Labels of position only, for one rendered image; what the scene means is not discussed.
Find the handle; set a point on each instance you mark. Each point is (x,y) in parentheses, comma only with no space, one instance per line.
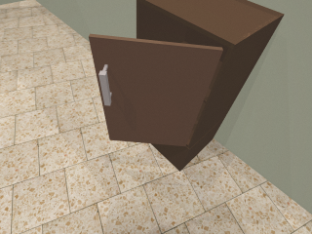
(103,78)

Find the cupboard door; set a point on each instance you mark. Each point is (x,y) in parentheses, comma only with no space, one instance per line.
(157,87)

